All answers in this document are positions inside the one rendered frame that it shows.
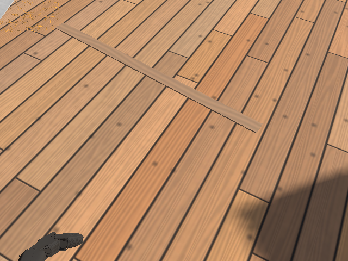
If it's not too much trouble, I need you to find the robot left hand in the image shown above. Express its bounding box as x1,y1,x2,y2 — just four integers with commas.
18,232,84,261

